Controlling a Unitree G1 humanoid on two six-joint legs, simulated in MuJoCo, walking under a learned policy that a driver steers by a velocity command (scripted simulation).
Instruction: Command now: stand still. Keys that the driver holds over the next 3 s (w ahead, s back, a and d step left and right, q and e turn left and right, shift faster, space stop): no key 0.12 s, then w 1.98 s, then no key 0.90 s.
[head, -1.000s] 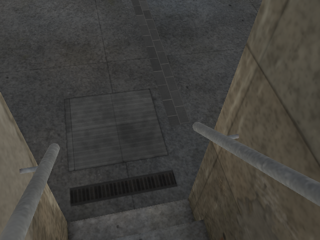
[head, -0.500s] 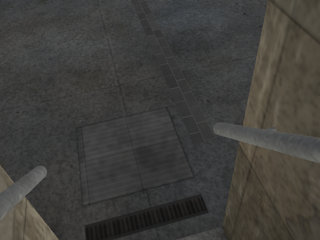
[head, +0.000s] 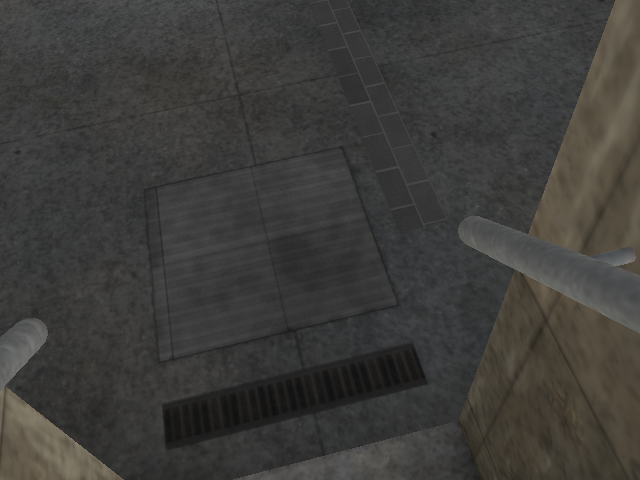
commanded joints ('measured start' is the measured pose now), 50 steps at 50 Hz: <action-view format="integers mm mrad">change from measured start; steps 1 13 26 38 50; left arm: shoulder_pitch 75 -13 57 317 275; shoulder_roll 3 176 42 126 68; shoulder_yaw -7 38 -4 60 54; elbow -82 6 -30 137 101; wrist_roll -2 65 32 12 -30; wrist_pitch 26 -50 -67 -65 -141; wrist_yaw -41 -76 -49 -7 -54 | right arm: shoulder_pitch -50 98 140 88 -111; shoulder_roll -92 -55 -238 -121 -44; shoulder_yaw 9 -68 -90 -103 -19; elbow -69 -101 -29 -26 30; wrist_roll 10 76 40 47 1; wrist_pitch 30 61 -55 -71 -119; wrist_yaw -50 -42 -46 -54 -142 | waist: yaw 152 7 89 68 161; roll -123 -50 32 -154 -14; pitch -90 -77 124 32 95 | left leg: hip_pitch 15 -305 -383 -650 -614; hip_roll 296 64 199 104 125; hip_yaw -195 -264 -488 -159 -84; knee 76 750 157 653 705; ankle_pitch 726 -135 -156 32 -429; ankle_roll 183 -103 55 -68 -125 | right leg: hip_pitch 4 479 198 353 334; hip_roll -124 -439 -57 -220 -83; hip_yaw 4 432 -153 329 -103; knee -401 -1168 -570 -513 -757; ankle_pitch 486 974 54 -3 1164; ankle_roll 26 -289 -14 -158 74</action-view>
